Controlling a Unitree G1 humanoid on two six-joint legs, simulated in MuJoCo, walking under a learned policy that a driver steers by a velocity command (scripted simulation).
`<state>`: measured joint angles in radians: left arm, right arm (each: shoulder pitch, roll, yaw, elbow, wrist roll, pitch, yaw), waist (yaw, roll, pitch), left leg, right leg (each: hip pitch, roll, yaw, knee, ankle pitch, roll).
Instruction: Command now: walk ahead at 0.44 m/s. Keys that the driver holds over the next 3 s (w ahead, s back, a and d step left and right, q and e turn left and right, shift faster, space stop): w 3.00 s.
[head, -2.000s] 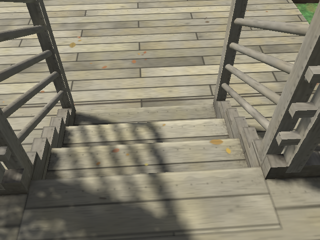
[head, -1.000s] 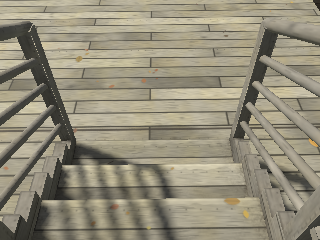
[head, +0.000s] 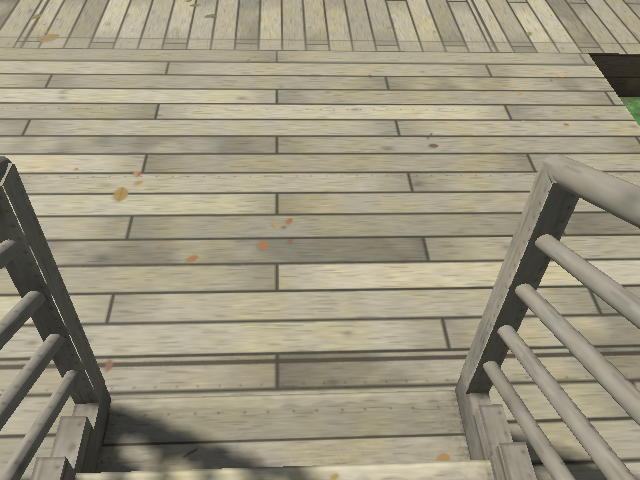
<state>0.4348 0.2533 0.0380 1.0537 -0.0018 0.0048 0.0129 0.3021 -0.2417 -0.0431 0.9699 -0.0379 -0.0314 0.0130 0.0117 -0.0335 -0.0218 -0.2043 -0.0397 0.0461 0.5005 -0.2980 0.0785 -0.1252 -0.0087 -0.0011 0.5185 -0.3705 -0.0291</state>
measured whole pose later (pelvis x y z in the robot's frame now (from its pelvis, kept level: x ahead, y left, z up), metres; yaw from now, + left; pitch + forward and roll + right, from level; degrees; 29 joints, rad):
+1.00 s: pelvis +0.49 +0.08 -0.32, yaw +0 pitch -1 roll -2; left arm 0.48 0.21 0.03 1.06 0.01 -0.05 0.06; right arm 0.13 -0.21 -0.05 0.95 -0.02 -0.05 0.03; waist 0.07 -0.02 0.02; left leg -0.33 0.01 0.05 0.51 -0.23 0.06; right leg -0.34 0.04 0.02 1.75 -0.84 -0.10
